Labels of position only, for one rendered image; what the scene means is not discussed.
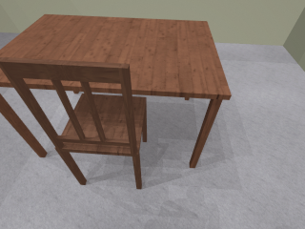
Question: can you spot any chair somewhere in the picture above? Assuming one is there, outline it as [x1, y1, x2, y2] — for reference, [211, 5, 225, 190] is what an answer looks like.
[0, 57, 147, 190]

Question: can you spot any table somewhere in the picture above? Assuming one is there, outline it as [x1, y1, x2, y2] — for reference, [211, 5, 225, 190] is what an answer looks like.
[0, 14, 232, 168]

